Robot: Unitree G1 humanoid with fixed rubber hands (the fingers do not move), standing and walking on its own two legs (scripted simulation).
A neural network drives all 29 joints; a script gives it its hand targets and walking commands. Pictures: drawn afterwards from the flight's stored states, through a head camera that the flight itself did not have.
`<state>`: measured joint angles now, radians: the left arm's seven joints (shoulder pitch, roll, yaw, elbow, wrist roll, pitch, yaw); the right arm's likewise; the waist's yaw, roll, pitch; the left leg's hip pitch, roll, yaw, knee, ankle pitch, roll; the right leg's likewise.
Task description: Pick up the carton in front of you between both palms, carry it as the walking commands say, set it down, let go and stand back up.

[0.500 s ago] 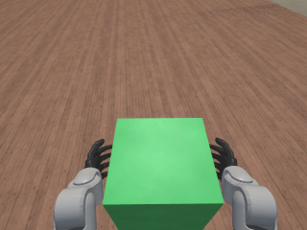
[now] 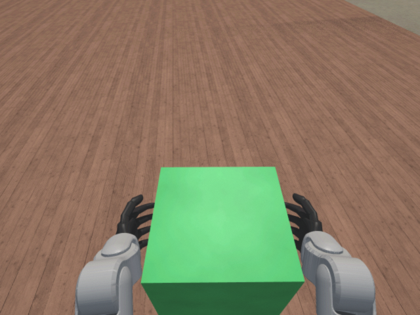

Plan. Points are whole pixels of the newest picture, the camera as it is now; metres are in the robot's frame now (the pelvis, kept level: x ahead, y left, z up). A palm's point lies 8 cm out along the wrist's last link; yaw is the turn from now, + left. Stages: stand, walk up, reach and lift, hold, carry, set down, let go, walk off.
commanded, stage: carry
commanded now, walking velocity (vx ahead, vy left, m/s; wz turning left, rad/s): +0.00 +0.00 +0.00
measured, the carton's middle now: (218, 249) +0.25 +0.00 +0.02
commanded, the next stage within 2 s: hold in 1.68 s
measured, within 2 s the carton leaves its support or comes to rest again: neither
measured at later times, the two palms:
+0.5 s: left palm (129, 256) +0.23 +0.16 +0.04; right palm (298, 254) +0.23 -0.14 +0.04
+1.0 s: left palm (126, 251) +0.24 +0.17 +0.04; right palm (291, 248) +0.24 -0.13 +0.04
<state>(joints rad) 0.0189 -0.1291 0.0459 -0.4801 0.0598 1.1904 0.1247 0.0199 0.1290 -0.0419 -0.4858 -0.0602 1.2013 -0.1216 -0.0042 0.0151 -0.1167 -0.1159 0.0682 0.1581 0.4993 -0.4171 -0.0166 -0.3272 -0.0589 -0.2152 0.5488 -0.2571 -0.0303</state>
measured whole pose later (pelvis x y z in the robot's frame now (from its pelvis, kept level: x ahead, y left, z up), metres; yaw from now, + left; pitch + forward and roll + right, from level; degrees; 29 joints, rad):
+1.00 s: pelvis -0.05 +0.02 +0.00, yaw +0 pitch +2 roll +0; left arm -0.19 -0.14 0.16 0.12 0.22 0.73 0.03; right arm -0.19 0.14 -0.15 0.12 -0.21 0.74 -0.03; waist 0.00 0.01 -0.07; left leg -0.19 0.04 0.17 0.53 -0.37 0.02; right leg -0.37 -0.09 -0.20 0.51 -0.16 -0.02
